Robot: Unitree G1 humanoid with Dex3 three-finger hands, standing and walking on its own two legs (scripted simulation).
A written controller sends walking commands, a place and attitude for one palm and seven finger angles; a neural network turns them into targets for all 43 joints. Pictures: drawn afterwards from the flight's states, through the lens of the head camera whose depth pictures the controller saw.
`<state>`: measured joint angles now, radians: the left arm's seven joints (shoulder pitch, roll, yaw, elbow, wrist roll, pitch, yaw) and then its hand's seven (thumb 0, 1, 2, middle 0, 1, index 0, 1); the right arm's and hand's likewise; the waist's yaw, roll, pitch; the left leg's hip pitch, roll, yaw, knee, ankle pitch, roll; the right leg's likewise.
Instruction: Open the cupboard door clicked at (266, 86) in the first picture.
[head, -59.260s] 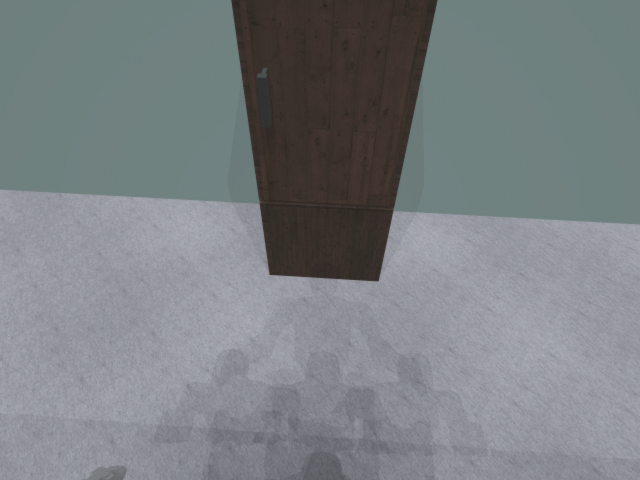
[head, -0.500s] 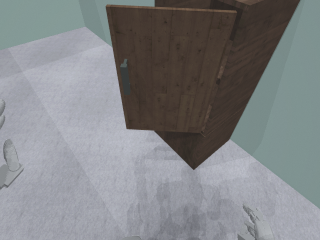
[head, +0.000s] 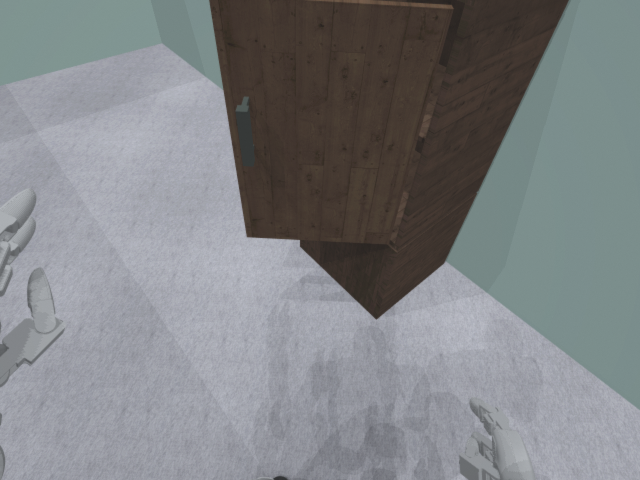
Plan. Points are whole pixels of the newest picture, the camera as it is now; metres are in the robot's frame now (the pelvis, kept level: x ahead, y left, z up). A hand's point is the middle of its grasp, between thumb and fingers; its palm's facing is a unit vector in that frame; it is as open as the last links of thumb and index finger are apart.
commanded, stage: stop stepping back and stand still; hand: left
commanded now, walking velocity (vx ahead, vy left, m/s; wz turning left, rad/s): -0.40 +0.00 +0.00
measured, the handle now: (247, 131) +0.72 +0.20 +0.02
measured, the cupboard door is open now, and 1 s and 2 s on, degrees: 47 47 47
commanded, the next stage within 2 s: let the arm hang, fingers relaxed in 1.00 s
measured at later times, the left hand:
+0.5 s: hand out of the picture +0.14 +0.27 +0.16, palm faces +0.42 -0.78 -0.46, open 7.5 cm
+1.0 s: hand out of the picture +0.10 +0.29 +0.16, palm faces +0.43 -0.79 -0.44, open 7.5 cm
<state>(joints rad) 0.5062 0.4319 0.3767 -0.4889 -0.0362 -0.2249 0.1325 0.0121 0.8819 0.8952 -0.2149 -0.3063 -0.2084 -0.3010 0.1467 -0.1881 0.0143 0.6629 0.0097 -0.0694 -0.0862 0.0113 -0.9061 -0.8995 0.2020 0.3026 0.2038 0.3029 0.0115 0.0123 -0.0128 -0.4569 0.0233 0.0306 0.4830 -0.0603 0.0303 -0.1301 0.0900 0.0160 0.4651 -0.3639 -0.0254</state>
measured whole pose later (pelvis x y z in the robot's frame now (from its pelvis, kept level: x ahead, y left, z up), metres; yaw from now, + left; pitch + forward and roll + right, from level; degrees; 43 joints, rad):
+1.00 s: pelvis -0.10 +0.03 +0.01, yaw +0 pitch +0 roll -1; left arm 0.53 0.37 0.38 -0.42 -0.01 -0.19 0.16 0.01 0.88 0.90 -0.21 -0.31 -0.21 -0.30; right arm 0.23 -0.21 0.02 0.64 0.00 -0.12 -0.08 0.01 -0.91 -0.90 0.20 0.30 0.20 0.30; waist 0.01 -0.01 0.01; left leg -0.24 0.01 0.06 0.46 -0.21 0.03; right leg -0.23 0.01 -0.02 0.42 -0.18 -0.01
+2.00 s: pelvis -0.09 +0.02 +0.01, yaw +1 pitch -1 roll +0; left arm 0.12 0.27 0.02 1.11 0.01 -0.02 0.01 0.00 0.90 0.90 -0.20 -0.30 -0.20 -0.30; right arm 0.16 -0.26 -0.01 1.11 -0.02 0.00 -0.01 0.00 -0.91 -0.90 0.20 0.30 0.20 0.30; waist -0.01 0.04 0.03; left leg -0.16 -0.01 0.04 0.37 -0.19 0.02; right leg -0.16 0.00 -0.04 0.38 -0.20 -0.02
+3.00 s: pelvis -0.05 +0.00 +0.02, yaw +0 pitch -1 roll +0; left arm 0.13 0.27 0.02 1.13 0.00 -0.02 0.01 0.00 0.90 0.89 -0.21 -0.30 -0.20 -0.30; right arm 0.16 -0.29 -0.01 1.12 -0.01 0.00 -0.02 0.00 -0.91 -0.90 0.20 0.30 0.20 0.30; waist -0.01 0.02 0.05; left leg -0.09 0.03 0.03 0.31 -0.21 -0.02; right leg -0.09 0.04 -0.05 0.31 -0.21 -0.05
